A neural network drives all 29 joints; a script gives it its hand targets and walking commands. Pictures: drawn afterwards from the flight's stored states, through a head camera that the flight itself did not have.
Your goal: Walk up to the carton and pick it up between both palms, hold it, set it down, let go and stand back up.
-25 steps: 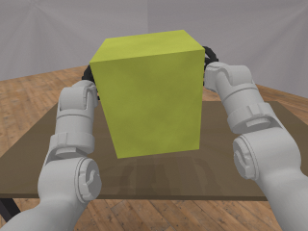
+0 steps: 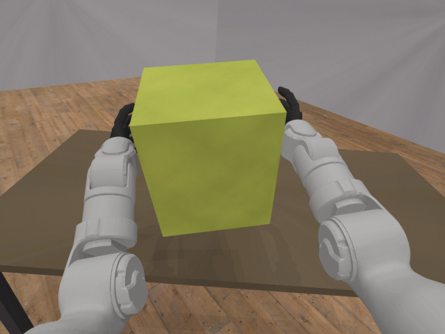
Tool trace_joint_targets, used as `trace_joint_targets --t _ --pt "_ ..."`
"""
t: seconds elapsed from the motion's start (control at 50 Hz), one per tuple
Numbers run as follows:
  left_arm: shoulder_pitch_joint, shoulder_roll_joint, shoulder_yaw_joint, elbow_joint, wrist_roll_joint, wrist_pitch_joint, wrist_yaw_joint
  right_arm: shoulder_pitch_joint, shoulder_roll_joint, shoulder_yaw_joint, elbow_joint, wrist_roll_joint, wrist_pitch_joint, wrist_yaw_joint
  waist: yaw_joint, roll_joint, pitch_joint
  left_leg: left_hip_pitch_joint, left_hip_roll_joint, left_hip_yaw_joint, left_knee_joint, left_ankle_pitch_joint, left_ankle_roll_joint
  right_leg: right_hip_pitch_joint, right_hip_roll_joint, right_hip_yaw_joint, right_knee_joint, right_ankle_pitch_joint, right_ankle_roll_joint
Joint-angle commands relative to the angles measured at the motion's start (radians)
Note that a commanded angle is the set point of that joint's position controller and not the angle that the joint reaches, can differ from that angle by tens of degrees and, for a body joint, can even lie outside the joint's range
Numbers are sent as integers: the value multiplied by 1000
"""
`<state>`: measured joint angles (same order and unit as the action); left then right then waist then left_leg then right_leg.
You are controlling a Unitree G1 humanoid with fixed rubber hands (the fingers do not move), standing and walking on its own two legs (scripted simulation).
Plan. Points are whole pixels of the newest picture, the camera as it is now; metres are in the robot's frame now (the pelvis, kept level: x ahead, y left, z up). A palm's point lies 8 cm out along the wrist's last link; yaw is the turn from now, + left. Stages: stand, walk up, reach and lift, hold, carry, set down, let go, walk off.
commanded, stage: set down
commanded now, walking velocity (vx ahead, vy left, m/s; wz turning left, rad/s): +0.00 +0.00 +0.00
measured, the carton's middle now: (208, 148) +0.40 +0.01 +0.23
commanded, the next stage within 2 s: none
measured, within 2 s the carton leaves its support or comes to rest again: neither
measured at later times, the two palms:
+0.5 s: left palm (129, 153) +0.39 +0.16 +0.22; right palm (287, 138) +0.40 -0.14 +0.25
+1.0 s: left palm (135, 168) +0.39 +0.15 +0.19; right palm (286, 149) +0.41 -0.15 +0.22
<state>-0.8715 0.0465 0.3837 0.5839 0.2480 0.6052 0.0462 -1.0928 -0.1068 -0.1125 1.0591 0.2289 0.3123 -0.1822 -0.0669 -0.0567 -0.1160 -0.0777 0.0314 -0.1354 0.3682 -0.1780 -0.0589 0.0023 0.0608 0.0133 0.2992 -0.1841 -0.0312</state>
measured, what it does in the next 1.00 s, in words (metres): stands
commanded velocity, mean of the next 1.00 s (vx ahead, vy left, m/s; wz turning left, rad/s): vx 0.00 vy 0.00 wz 0.00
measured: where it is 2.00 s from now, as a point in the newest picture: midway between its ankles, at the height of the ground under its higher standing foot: outside the picture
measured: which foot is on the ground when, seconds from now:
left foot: down 0.00-1.00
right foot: down 0.00-1.00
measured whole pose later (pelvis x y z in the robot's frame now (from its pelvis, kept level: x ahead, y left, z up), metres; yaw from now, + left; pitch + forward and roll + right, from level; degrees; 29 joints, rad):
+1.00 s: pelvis +0.00 -0.01 +0.00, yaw -1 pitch -3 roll +0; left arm -0.81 -0.05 0.42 0.59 0.26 0.51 0.12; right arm -1.03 -0.13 -0.16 1.09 0.10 0.20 -0.08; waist 0.01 -0.01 -0.08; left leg -0.12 0.05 -0.10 0.33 -0.15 -0.07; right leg -0.08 0.06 0.01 0.33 -0.19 -0.04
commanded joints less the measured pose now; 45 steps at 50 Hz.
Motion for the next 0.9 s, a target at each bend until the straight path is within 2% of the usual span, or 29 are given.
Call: trace_joint_targets --t 0.0,0.04,0.06,0.1,0.14,0.16,0.18,0.2,0.24,0.3,0.32,0.34,0.36,0.4,0.42,0.44,0.48,0.5,0.52,0.56,0.58,0.64,0.66,0.7,0.74,0.8,0.84,0.86,0.88 --pt "-951 -557 -410 -195 -153 -77 -134 -859 566 166 -309 55 -81 133 -5 137 -343 136 -69 137 -31 237 6 28 -5 -73 -44 216 89" --pt "-1006 -591 -476 -303 -198 -100 -124 -922 601 217 -409 75 -104 141 15 140 -487 184 -65 134 -9 287 4 39 -2 -67 -25 266 87" --pt "-984 -595 -488 -280 -211 -105 -118 -899 620 243 -423 76 -101 135 4 116 -485 150 -75 135 -7 313 6 64 -3 -64 -19 335 94" --pt "-966 -554 -428 -227 -168 -99 -112 -894 606 242 -389 66 -89 130 29 110 -424 100 -74 135 -29 229 22 84 -16 -55 -13 310 100" --pt "-975 -564 -434 -262 -188 -103 -111 -893 620 256 -390 82 -87 138 34 96 -420 128 -72 132 -26 254 17 60 -6 -61 -7 293 101" --pt "-1017 -595 -487 -324 -216 -117 -103 -882 621 249 -398 73 -102 141 11 125 -508 154 -66 134 -10 297 2 69 -9 -61 0 332 94" --pt "-959 -598 -464 -247 -199 -116 -105 -883 609 237 -402 51 -103 144 23 122 -479 147 -64 134 -12 283 1 45 -13 -58 -11 305 93" --pt "-916 -567 -446 -183 -184 -103 -102 -836 576 208 -345 29 -91 140 0 99 -442 149 -63 132 -14 277 6 13 -13 -64 -12 312 96" --pt "-883 -562 -408 -150 -160 -99 -112 -822 573 186 -317 19 -90 144 9 88 -395 119 -65 135 -41 221 15 31 -11 -64 -26 270 104" --pt "-884 -573 -393 -185 -163 -110 -109 -802 584 189 -314 29 -98 155 32 84 -427 141 -58 137 -33 260 20 49 -10 -61 -25 302 95" --pt "-902 -570 -402 -184 -161 -114 -105 -809 558 186 -302 31 -102 159 8 86 -455 172 -61 137 -20 308 6 47 -4 -68 -12 353 92" --pt "-836 -557 -380 -139 -137 -96 -104 -772 548 202 -285 36 -94 161 25 71 -379 170 -57 136 -25 295 17 21 -2 -71 -27 316 94" --pt "-863 -569 -389 -195 -145 -104 -101 -792 553 202 -302 39 -105 166 25 83 -427 176 -56 137 -12 339 6 48 0 -71 -18 361 92" --pt "-820 -573 -403 -190 -135 -92 -97 -749 539 211 -282 45 -99 167 22 103 -405 193 -60 135 -5 392 0 37 1 -74 -20 379 93" --pt "-857 -587 -424 -232 -158 -97 -94 -753 543 217 -308 47 -105 166 3 80 -427 201 -58 128 2 409 -4 38 4 -77 -10 394 92" --pt "-839 -566 -381 -160 -122 -90 -93 -753 551 191 -268 26 -95 167 29 76 -364 163 -60 136 -24 338 3 27 2 -74 -30 333 98" --pt "-821 -594 -394 -203 -137 -101 -89 -790 547 200 -347 27 -123 178 35 92 -414 175 -51 129 -20 335 5 15 3 -76 -13 337 96" --pt "-815 -572 -373 -200 -117 -96 -86 -732 549 203 -270 19 -107 185 47 78 -368 177 -53 133 -19 340 10 19 -6 -65 -21 355 95" --pt "-821 -572 -377 -221 -112 -94 -83 -739 542 210 -274 34 -114 192 54 109 -370 194 -49 139 -17 352 6 9 0 -71 -17 352 91" --pt "-816 -576 -387 -164 -117 -90 -85 -806 532 194 -315 22 -127 196 54 80 -342 151 -52 137 -35 267 17 -10 -2 -77 -32 261 85" --pt "-840 -596 -393 -221 -121 -103 -79 -794 548 200 -315 8 -137 204 61 66 -370 168 -49 141 -36 278 16 -11 -1 -79 -30 257 87" --pt "-913 -623 -452 -279 -148 -140 -49 -799 556 195 -299 6 -154 214 54 116 -455 199 -46 134 -15 328 -3 -30 0 -79 -9 300 77" --pt "-866 -634 -453 -262 -148 -135 -44 -798 570 229 -355 6 -165 216 65 99 -481 222 -42 132 3 402 -6 -15 4 -77 -5 359 79" --pt "-828 -591 -408 -208 -126 -120 -54 -729 544 182 -270 -16 -146 215 41 69 -409 166 -48 138 -20 303 15 2 -12 -69 -6 349 88" --pt "-867 -603 -409 -240 -132 -131 -54 -775 545 166 -280 -20 -160 222 52 85 -458 183 -44 146 -26 298 13 7 -12 -74 2 364 92" --pt "-828 -600 -388 -179 -123 -140 -59 -786 548 165 -283 -38 -172 221 71 66 -417 121 -54 147 -31 259 22 28 -19 -62 -4 356 100" --pt "-867 -602 -396 -216 -140 -162 -48 -770 548 161 -260 -43 -181 233 71 58 -499 157 -42 141 -30 283 21 30 -17 -65 2 370 89" --pt "-850 -614 -417 -224 -146 -172 -39 -803 559 185 -324 -32 -197 234 81 54 -566 168 -47 152 -14 338 22 45 -15 -63 13 435 89" --pt "-801 -609 -386 -180 -124 -162 -40 -780 547 182 -298 -35 -188 234 84 68 -479 134 -51 152 -13 327 18 39 -20 -59 22 448 94"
